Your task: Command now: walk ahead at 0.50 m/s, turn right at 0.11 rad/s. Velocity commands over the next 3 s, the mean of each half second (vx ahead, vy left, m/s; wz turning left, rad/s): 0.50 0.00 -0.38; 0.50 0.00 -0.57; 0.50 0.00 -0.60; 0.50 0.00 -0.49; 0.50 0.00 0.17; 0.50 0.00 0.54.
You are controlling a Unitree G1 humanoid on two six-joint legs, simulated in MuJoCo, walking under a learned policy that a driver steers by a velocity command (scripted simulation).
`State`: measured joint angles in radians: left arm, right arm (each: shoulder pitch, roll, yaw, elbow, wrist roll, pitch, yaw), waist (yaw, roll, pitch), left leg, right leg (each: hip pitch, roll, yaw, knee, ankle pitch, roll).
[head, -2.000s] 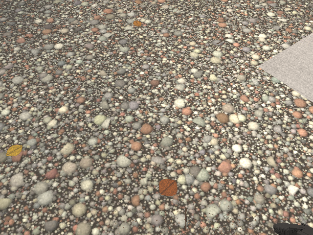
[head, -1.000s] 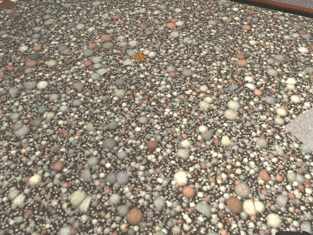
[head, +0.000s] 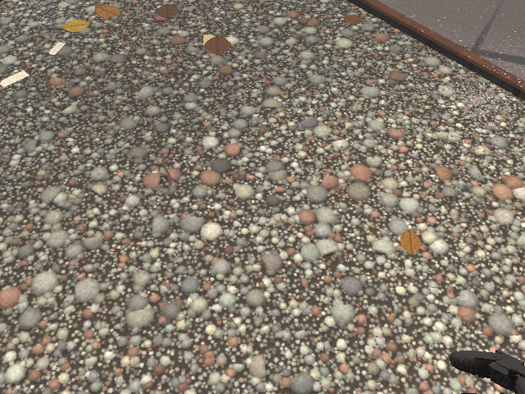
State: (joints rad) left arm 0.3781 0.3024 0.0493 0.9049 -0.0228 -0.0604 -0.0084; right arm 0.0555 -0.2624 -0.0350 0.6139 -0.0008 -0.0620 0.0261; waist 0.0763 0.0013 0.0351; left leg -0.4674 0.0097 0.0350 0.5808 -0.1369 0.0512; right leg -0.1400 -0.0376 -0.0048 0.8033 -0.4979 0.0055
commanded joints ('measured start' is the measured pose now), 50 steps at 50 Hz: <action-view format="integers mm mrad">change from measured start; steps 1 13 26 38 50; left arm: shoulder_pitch -63 -219 15 -106 111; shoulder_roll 144 27 312 151 5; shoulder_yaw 23 15 116 66 16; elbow -114 -148 -188 -238 -281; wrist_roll -29 2 -11 3 -15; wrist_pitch -42 15 28 0 11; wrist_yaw -6 -16 -23 19 23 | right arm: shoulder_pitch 326 192 345 5 323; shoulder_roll -175 -137 -44 -81 -308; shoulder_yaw -62 -63 -27 -29 -102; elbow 28 119 102 26 91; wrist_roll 2 -16 -25 -15 -18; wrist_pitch -6 -51 -14 -38 -62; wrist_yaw -12 -31 -44 -30 -10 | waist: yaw -186 -95 -34 -46 -100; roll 150 48 -264 -58 406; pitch -202 19 -302 -32 -367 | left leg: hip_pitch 676 361 -188 -88 820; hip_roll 358 217 -28 47 423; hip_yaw -530 52 97 -78 -840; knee -272 -470 744 149 -253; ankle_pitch -178 215 -413 115 -276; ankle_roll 202 119 -92 -129 211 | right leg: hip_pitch -644 -541 517 -132 -554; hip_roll -19 -78 -243 -40 143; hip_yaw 111 86 644 239 179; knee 476 25 -350 -571 394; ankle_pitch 10 562 224 561 -128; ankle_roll -35 8 -414 -254 -48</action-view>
